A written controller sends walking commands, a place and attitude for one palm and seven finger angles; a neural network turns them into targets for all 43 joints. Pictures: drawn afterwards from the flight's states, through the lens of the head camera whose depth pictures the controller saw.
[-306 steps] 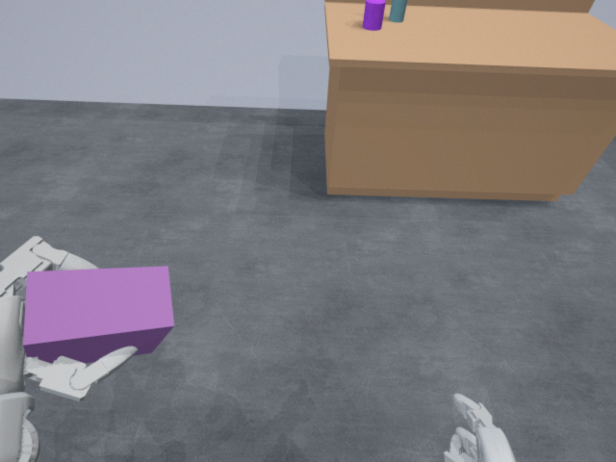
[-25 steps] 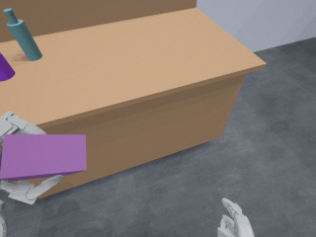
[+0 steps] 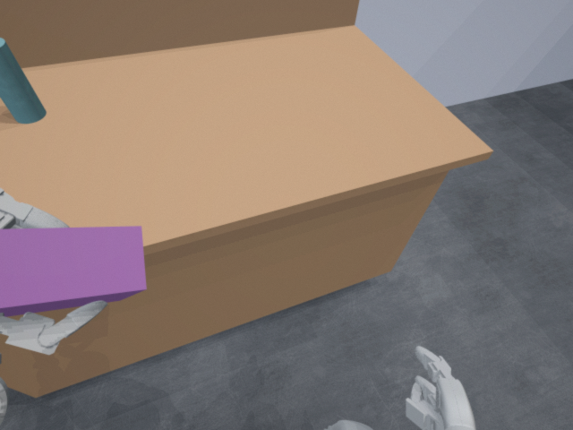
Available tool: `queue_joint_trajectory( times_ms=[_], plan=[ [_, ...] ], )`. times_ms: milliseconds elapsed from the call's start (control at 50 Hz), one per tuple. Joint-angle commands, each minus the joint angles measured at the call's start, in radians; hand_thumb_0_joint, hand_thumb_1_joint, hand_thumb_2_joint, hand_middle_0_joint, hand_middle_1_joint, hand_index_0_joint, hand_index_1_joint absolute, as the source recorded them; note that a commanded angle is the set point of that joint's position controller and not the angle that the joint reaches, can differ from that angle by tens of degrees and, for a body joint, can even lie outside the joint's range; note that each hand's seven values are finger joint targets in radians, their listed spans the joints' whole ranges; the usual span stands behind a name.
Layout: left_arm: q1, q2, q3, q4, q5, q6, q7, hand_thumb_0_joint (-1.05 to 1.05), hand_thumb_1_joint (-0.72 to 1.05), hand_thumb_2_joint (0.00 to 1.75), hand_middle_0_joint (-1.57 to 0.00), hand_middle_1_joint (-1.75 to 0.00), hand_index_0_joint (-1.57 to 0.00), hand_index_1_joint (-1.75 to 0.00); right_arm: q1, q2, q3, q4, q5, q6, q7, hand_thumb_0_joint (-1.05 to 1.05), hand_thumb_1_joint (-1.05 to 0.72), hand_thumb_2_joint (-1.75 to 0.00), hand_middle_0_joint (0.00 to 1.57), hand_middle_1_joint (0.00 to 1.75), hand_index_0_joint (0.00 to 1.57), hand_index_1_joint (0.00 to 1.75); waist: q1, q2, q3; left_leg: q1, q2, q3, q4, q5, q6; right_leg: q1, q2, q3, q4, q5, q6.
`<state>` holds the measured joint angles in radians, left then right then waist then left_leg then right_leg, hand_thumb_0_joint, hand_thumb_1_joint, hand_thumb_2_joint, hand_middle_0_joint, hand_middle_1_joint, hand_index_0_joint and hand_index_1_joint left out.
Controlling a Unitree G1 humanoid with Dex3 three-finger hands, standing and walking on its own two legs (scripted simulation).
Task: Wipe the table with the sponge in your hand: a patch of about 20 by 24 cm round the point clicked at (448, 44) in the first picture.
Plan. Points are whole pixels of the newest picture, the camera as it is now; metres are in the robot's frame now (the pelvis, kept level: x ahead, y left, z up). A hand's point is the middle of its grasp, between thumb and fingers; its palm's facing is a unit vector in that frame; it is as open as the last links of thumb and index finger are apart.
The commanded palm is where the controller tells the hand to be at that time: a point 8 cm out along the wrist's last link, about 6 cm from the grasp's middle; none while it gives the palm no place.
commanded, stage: take the last steps up to it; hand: left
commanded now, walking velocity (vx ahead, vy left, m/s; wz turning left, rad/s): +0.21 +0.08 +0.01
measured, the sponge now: (88, 270) +0.24 +0.22 +0.16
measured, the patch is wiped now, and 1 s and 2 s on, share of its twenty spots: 0.00 0.00 0.00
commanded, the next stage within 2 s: come to a stop and stand still in 0.36 s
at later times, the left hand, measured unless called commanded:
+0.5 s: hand (79, 214) +0.30 +0.24 +0.18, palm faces +0.39 -0.82 -0.43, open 10.3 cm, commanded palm +0.24 +0.29 +0.18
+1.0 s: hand (99, 226) +0.29 +0.22 +0.17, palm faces +0.38 -0.82 -0.42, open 10.3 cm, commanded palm +0.24 +0.27 +0.18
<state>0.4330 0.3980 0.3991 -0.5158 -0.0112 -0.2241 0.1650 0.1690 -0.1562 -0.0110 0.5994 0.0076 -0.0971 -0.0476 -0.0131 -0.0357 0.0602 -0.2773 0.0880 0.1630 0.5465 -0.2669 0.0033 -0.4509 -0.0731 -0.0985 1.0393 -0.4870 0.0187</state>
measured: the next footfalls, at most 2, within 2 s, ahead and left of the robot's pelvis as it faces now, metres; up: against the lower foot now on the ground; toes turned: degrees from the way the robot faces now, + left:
right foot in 0.14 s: +0.12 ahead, -0.11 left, +0.00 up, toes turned -10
left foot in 0.50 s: +0.16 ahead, +0.14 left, +0.00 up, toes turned +9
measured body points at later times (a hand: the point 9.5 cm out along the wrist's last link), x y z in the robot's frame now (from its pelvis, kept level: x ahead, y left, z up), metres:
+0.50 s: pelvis +0.09 +0.01 +0.00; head +0.12 +0.02 +0.44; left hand +0.27 +0.29 +0.20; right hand +0.26 -0.25 -0.08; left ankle +0.12 +0.13 -0.74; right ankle +0.08 -0.10 -0.73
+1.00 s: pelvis +0.08 -0.01 +0.00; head +0.09 -0.02 +0.45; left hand +0.26 +0.27 +0.19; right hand +0.25 -0.23 -0.09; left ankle +0.07 +0.12 -0.71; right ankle +0.11 -0.09 -0.73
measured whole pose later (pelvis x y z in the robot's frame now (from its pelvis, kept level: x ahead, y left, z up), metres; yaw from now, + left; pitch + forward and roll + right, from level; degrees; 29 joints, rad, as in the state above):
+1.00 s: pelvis +0.08 -0.01 +0.00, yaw +0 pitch -1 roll +1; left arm 0.49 0.34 0.32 -0.50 -0.03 -0.15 0.16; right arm 0.18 -0.20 0.04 0.62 0.00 -0.05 -0.06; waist 0.00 0.01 0.06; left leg -0.32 0.02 0.03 0.74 -0.41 -0.03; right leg -0.27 -0.01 -0.11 0.51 -0.22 -0.06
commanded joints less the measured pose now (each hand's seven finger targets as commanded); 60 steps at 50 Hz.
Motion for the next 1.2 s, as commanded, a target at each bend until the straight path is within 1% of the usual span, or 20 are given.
queue_joint_trajectory(
  times_ms=[0,60,100,140,160,180,220,280,340,440,500,580,740,780,840,960,1020,1080,1120,1180],
  plan=[
    [0.049,0.116,0.072,-0.261,-0.021,-0.073,0.002,0.0,0.1,1.3,-1.2,-1.6,-1.2,-1.6,-0.032,-0.155,-0.039,-0.126,0.001,-0.064,-0.005,0.0,-0.9,-0.9,0.2,0.3,0.2,0.3,0.013,0.295,-0.146,0.102,0.193,-0.156,-0.208,0.331,0.151,0.039,0.01,-0.057,-0.235,0.109,0.014],
    [0.014,0.133,0.088,-0.218,-0.018,-0.055,0.007,0.0,0.1,1.3,-1.2,-1.6,-1.2,-1.6,-0.026,-0.156,-0.034,-0.12,0.002,-0.056,-0.021,0.0,-0.9,-0.9,0.2,0.3,0.2,0.3,0.014,0.241,-0.156,0.079,0.168,-0.106,-0.136,0.224,0.106,0.185,0.053,-0.109,-0.437,0.186,0.016],
    [-0.02,0.142,0.094,-0.165,-0.011,-0.048,0.009,0.0,0.1,1.3,-1.2,-1.6,-1.2,-1.6,-0.04,-0.144,-0.03,-0.115,0.001,-0.042,-0.028,0.0,-0.9,-0.9,0.2,0.3,0.2,0.3,0.023,0.145,-0.165,-0.026,0.13,-0.075,0.034,0.097,0.068,0.34,0.008,-0.041,-0.588,0.254,-0.01],
    [-0.05,0.2,0.132,-0.143,-0.01,-0.046,0.016,0.0,0.1,1.3,-1.2,-1.6,-1.2,-1.6,-0.065,-0.11,-0.016,-0.134,-0.003,-0.033,-0.023,0.0,-0.9,-0.9,0.2,0.3,0.2,0.3,0.031,-0.236,-0.17,-0.348,-0.064,-0.03,0.469,-0.284,-0.005,0.485,-0.34,0.534,-0.727,0.498,-0.184],
    [-0.072,0.179,0.115,-0.137,-0.029,-0.041,0.01,0.0,0.1,1.3,-1.2,-1.6,-1.2,-1.6,-0.052,-0.141,-0.034,-0.118,0.0,-0.031,-0.012,0.0,-0.9,-0.9,0.2,0.3,0.2,0.3,0.026,-0.263,-0.195,-0.362,-0.052,-0.132,0.622,-0.289,-0.017,0.48,-0.383,0.593,-0.755,0.455,-0.194],
    [-0.087,0.195,0.125,-0.167,-0.028,-0.049,0.01,0.0,0.1,1.3,-1.2,-1.6,-1.2,-1.6,-0.065,-0.138,-0.028,-0.114,0.0,-0.029,-0.006,0.0,-0.9,-0.9,0.2,0.3,0.2,0.3,0.02,-0.217,-0.167,-0.398,-0.027,-0.178,0.698,-0.241,-0.024,0.469,-0.396,0.561,-0.739,0.463,-0.219],
    [-0.032,0.168,0.118,-0.17,-0.015,-0.067,0.006,0.0,0.1,1.3,-1.2,-1.6,-1.2,-1.6,-0.079,-0.122,-0.008,-0.092,-0.005,-0.012,-0.003,0.0,-0.9,-0.9,0.2,0.3,0.2,0.3,0.018,-0.072,-0.14,-0.373,0.004,-0.177,0.682,-0.159,-0.037,0.406,-0.321,0.317,-0.697,0.621,-0.187],
    [-0.011,0.159,0.104,-0.23,-0.01,-0.082,0.011,0.0,0.1,1.3,-1.2,-1.6,-1.2,-1.6,-0.087,-0.127,-0.013,-0.113,-0.01,-0.003,-0.008,0.0,-0.9,-0.9,0.2,0.3,0.2,0.3,0.016,-0.078,-0.173,-0.22,0.005,-0.11,0.405,-0.112,-0.029,0.348,-0.269,0.139,-0.668,0.747,-0.153],
    [0.035,0.153,0.111,-0.249,-0.014,-0.074,0.022,0.0,0.1,1.3,-1.2,-1.6,-1.2,-1.6,-0.071,-0.124,-0.02,-0.138,-0.016,-0.005,-0.008,0.0,-0.9,-0.9,0.2,0.3,0.2,0.3,0.038,-0.123,-0.19,-0.139,-0.032,-0.034,0.191,-0.07,-0.021,0.36,-0.248,0.127,-0.665,0.65,-0.152],
    [-0.017,0.151,0.103,-0.264,-0.015,-0.066,0.032,0.0,0.1,1.3,-1.2,-1.6,-1.2,-1.6,-0.037,-0.147,-0.045,-0.155,-0.009,-0.004,-0.029,0.0,-0.9,-0.9,0.2,0.3,0.2,0.3,0.014,0.003,-0.18,0.116,-0.036,-0.017,-0.116,0.086,-0.006,0.259,-0.166,0.095,-0.534,0.39,-0.082],
    [-0.035,0.166,0.101,-0.249,-0.016,-0.081,0.019,0.0,0.1,1.3,-1.2,-1.6,-1.2,-1.6,-0.026,-0.161,-0.042,-0.162,-0.013,-0.01,-0.03,0.0,-0.9,-0.9,0.2,0.3,0.2,0.3,0.013,0.372,-0.188,0.245,0.302,-0.457,-0.222,0.61,0.163,-0.011,0.037,0.019,-0.116,-0.135,0.006],
    [-0.021,0.127,0.049,-0.317,-0.012,-0.061,0.005,0.0,0.1,1.3,-1.2,-1.6,-1.2,-1.6,-0.02,-0.161,-0.039,-0.155,-0.011,-0.038,0.004,0.0,-0.9,-0.9,0.2,0.3,0.2,0.3,0.015,0.283,-0.211,0.294,0.224,-0.241,-0.123,0.823,0.109,0.026,0.04,0.035,-0.22,0.043,0.007],
    [0.014,0.139,0.076,-0.232,-0.028,-0.01,0.003,0.0,0.1,1.3,-1.2,-1.6,-1.2,-1.6,-0.025,-0.15,-0.008,-0.161,-0.011,-0.048,0.001,0.0,-0.9,-0.9,0.2,0.3,0.2,0.3,0.015,0.238,-0.164,0.08,0.191,-0.153,-0.127,0.429,0.044,0.317,0.055,0.007,-0.601,0.282,0.009],
    [-0.014,0.154,0.086,-0.222,-0.028,-0.011,0.005,0.0,0.1,1.3,-1.2,-1.6,-1.2,-1.6,-0.041,-0.132,0.003,-0.172,-0.007,-0.04,-0.006,0.0,-0.9,-0.9,0.2,0.3,0.2,0.3,0.008,0.128,-0.18,-0.006,0.105,-0.106,-0.044,0.212,-0.006,0.388,-0.03,0.115,-0.632,0.612,-0.019],
    [0.005,0.142,0.071,-0.17,-0.046,0.012,0.004,0.0,0.1,1.3,-1.2,-1.6,-1.2,-1.6,-0.032,-0.115,0.002,-0.159,-0.002,-0.03,-0.005,0.0,-0.9,-0.9,0.2,0.3,0.2,0.3,0.016,-0.129,-0.177,-0.056,-0.057,-0.117,0.22,-0.171,-0.041,0.285,-0.227,0.342,-0.719,0.72,-0.139],
    [0.011,0.15,0.087,-0.205,-0.026,-0.002,0.023,0.0,0.1,1.3,-1.2,-1.6,-1.2,-1.6,-0.086,-0.112,0.017,-0.146,-0.006,-0.006,-0.028,0.0,-0.9,-0.9,0.2,0.3,0.2,0.3,0.024,-0.065,-0.201,-0.075,-0.065,-0.14,0.139,-0.137,-0.026,0.378,-0.205,0.217,-0.655,0.741,-0.134],
    [0.028,0.132,0.074,-0.208,-0.024,-0.006,0.022,0.0,0.1,1.3,-1.2,-1.6,-1.2,-1.6,-0.049,-0.132,0.0,-0.145,-0.012,0.004,-0.028,0.0,-0.9,-0.9,0.2,0.3,0.2,0.3,0.016,-0.038,-0.19,0.042,-0.069,-0.124,-0.065,-0.008,-0.016,0.312,-0.157,0.205,-0.679,0.459,-0.095],
    [0.012,0.139,0.057,-0.233,-0.023,-0.022,0.021,0.0,0.1,1.3,-1.2,-1.6,-1.2,-1.6,-0.057,-0.172,-0.018,-0.162,-0.004,0.001,-0.036,0.0,-0.9,-0.9,0.2,0.3,0.2,0.3,0.032,0.138,-0.149,0.059,0.075,-0.241,-0.193,0.125,0.029,0.247,-0.038,0.16,-0.638,0.202,-0.032],
    [-0.031,0.12,0.04,-0.22,-0.009,-0.033,0.017,0.0,0.1,1.3,-1.2,-1.6,-1.2,-1.6,-0.072,-0.165,0.002,-0.155,-0.013,-0.006,-0.037,0.0,-0.9,-0.9,0.2,0.3,0.2,0.3,0.029,0.281,-0.079,-0.14,0.145,-0.329,-0.306,0.007,0.06,0.319,0.026,0.077,-0.506,0.181,-0.008],
    [-0.096,0.122,0.031,-0.202,-0.001,-0.047,0.015,0.0,0.1,1.3,-1.2,-1.6,-1.2,-1.6,-0.055,-0.164,-0.009,-0.148,-0.011,-0.035,-0.04,0.0,-0.9,-0.9,0.2,0.3,0.2,0.3,0.031,0.208,-0.086,-0.152,0.117,-0.279,-0.255,0.005,0.053,0.349,0.029,0.082,-0.523,0.258,-0.007]
  ],
)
